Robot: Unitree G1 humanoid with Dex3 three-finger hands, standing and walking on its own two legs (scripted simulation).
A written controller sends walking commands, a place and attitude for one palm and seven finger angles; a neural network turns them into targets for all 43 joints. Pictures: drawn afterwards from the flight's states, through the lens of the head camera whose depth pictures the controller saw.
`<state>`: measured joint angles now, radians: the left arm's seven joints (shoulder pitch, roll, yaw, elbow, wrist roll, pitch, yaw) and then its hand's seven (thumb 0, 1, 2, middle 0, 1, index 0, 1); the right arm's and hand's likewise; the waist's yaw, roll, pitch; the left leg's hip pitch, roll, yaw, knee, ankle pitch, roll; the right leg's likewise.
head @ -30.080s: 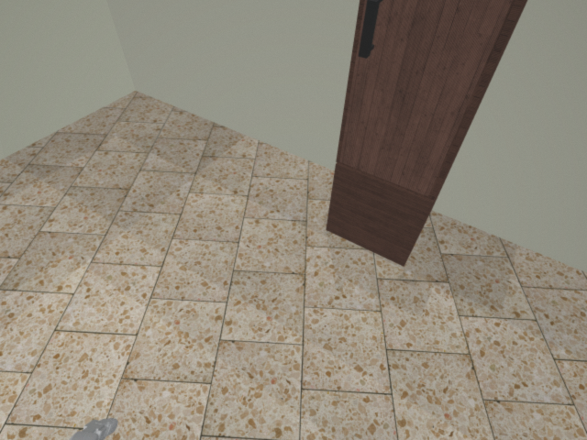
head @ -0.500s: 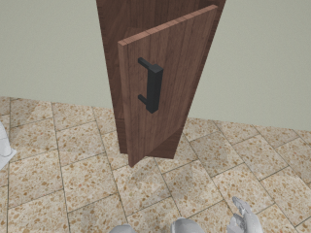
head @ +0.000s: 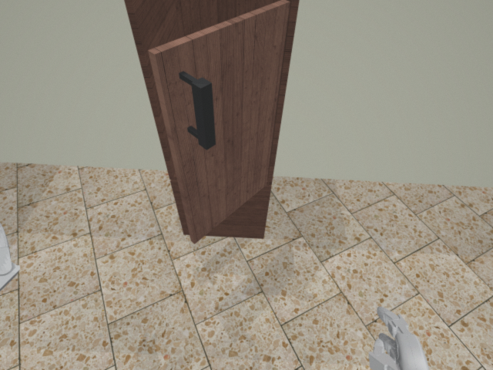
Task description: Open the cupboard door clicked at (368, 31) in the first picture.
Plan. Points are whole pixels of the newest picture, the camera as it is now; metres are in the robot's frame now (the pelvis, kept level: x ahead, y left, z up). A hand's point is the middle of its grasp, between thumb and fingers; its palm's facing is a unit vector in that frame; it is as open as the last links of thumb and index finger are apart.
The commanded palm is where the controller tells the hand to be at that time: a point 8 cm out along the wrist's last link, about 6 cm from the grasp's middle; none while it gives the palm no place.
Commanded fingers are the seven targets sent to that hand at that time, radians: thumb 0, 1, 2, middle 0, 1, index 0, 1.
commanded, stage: stop stepping back and stand still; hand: left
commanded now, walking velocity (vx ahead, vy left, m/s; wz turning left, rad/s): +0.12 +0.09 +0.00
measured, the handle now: (196, 111) +0.52 +0.12 +0.14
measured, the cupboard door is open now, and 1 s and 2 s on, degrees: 49 49 49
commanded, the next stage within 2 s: let the arm hang, fingers relaxed in 0.68 s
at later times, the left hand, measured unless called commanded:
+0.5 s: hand out of the picture +0.11 +0.28 +0.16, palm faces +0.50 -0.77 -0.39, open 7.4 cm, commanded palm +0.04 +0.31 +0.18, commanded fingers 0.00 0.90 0.90 -0.20 -0.30 -0.20 -0.30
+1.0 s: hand out of the picture +0.04 +0.24 -0.13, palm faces +0.13 -0.94 -0.32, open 7.4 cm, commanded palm none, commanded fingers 0.00 0.90 0.90 -0.20 -0.30 -0.20 -0.30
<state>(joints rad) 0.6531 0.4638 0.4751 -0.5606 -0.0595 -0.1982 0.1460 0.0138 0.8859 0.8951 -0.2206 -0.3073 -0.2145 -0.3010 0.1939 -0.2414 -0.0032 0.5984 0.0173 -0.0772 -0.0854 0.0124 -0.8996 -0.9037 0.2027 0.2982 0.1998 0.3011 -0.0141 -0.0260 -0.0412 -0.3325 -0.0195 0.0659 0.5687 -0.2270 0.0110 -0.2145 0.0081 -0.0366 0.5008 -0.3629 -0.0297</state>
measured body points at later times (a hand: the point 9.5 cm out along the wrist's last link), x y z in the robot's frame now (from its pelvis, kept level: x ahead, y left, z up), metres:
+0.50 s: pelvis -0.08 +0.01 +0.00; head -0.09 +0.01 +0.45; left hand +0.08 +0.31 +0.18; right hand +0.07 -0.24 -0.09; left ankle -0.09 +0.14 -0.74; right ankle -0.07 -0.10 -0.73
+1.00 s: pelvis -0.09 +0.01 -0.02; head -0.07 -0.01 +0.43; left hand +0.03 +0.29 -0.10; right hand +0.03 -0.22 -0.16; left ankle -0.09 +0.13 -0.73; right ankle -0.07 -0.08 -0.73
